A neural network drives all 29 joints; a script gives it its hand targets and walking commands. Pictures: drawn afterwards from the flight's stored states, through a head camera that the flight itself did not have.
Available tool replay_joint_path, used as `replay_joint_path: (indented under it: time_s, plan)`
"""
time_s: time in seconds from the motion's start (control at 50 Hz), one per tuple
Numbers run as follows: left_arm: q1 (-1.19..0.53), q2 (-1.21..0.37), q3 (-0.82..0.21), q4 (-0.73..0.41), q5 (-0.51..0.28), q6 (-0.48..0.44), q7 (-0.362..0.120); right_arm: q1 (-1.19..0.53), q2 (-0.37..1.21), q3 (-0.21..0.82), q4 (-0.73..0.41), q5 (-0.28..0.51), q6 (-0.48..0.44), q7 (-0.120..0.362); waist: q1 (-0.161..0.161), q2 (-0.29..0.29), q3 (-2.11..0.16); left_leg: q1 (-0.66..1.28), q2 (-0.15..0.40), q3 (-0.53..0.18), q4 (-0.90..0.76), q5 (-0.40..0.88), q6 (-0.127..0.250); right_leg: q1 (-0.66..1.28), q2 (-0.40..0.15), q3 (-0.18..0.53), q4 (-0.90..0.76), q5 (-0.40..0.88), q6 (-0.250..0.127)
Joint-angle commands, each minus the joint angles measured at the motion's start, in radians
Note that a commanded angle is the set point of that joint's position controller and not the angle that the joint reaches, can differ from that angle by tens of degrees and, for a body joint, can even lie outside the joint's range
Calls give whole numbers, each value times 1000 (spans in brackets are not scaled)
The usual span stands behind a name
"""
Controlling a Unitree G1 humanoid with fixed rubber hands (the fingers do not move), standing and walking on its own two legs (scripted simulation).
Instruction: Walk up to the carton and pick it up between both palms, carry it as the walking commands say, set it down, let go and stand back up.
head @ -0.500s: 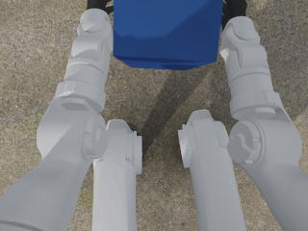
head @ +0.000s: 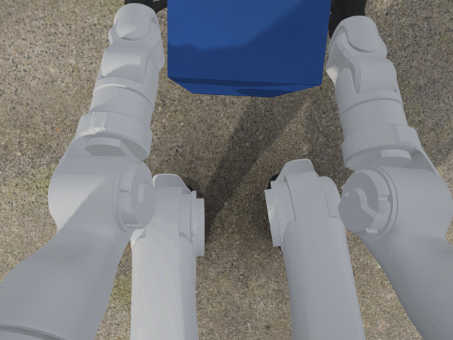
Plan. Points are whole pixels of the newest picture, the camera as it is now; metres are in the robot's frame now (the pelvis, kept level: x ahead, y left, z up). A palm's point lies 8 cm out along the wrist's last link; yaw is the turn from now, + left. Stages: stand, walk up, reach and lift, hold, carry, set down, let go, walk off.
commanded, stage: set down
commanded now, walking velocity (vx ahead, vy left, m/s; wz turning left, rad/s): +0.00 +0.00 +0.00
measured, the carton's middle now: (240, 21) +0.53 -0.04 -0.23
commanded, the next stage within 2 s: let go in 1.72 s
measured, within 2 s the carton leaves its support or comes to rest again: neither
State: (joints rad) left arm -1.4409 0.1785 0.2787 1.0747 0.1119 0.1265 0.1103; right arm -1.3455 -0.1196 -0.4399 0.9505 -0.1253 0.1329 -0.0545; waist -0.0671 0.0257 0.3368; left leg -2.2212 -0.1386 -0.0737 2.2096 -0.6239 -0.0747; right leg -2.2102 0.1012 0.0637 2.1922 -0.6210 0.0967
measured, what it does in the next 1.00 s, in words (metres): rises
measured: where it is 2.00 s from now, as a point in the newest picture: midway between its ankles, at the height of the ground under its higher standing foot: (234, 234)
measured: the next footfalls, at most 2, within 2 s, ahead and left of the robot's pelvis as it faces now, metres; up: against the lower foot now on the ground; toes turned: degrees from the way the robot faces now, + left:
none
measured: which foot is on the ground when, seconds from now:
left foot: down 0.00-1.00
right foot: down 0.00-1.00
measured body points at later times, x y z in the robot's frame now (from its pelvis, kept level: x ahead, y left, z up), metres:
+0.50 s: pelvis +0.00 +0.00 +0.01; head +0.37 -0.01 +0.26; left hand +0.56 +0.13 -0.17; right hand +0.53 -0.21 -0.17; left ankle +0.10 +0.12 -0.34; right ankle +0.10 -0.13 -0.34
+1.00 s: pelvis +0.01 +0.00 +0.10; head +0.34 -0.01 +0.40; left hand +0.57 +0.13 -0.02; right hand +0.53 -0.21 -0.02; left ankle +0.10 +0.12 -0.34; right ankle +0.10 -0.13 -0.34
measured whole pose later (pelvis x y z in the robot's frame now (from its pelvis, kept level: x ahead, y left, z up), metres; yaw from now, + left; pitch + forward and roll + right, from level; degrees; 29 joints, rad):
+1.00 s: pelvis +0.01 +0.00 +0.10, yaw +0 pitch +46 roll +0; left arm -1.28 0.24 0.21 0.92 -0.01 0.15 0.13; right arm -1.20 -0.20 -0.30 0.86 0.03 0.13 -0.11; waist -0.06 0.02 0.03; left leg -2.08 -0.08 -0.07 1.82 -0.55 -0.05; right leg -2.09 0.06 0.05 1.81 -0.53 0.05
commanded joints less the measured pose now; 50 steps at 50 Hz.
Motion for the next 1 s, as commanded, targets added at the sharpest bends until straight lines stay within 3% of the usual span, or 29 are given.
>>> replay_joint_path:
  time_s: [0.0, 0.08, 0.12, 0.26, 0.36, 0.46, 0.54, 0.72, 0.98]
  plan:
    - [-357, -336, -139, -73, -23, -39, -106, -387, 292, 162, -31, 23, -45, 97, -36, 32, -1034, 473, -9, 130, -172, 303, 21, 480, 19, -152, -165, 352, -29]
    - [-242, 100, -65, -94, -41, -58, 3, -237, -156, 59, -12, 44, -84, -25, -47, 36, -1075, 524, 16, 122, -194, 299, 8, 514, -7, -156, -185, 355, -23]
    - [-254, 167, -93, -85, -94, -64, 26, -242, -217, 82, 0, 96, -97, -57, -46, 42, -1099, 528, 23, 114, -193, 310, 10, 516, -17, -151, -182, 366, -27]
    - [-256, 189, -191, -47, -217, -83, 9, -256, -227, 208, 58, 236, -121, -46, -42, 42, -1136, 508, 55, 112, -191, 356, 24, 511, -44, -125, -183, 421, -33]
    - [-237, 211, -211, -41, -245, -92, 0, -239, -244, 231, 55, 267, -130, -45, -37, 39, -1170, 506, 66, 114, -189, 371, 28, 520, -50, -121, -192, 441, -33]
    - [-242, 227, -214, -133, -255, -85, 14, -228, -269, 227, -29, 278, -122, -67, -42, 56, -1357, 617, 60, 125, -198, 406, 23, 608, -44, -137, -213, 476, -35]
    - [-226, 223, -199, -202, -247, -58, 31, -208, -275, 218, -93, 271, -95, -83, -44, 63, -1455, 679, 49, 141, -234, 378, 23, 661, -36, -157, -249, 454, -36]
    - [-149, 182, -123, -208, -184, -16, 32, -153, -212, 183, -138, 216, -46, -73, -23, 17, -1361, 616, 34, 150, -372, 304, 38, 653, -25, -164, -373, 391, -36]
    - [-79, 138, -60, -281, -107, 15, 15, -60, -181, 127, -221, 146, -14, -56, -31, 37, -1428, 745, 17, 161, -573, 340, 27, 762, -5, -176, -572, 436, -33]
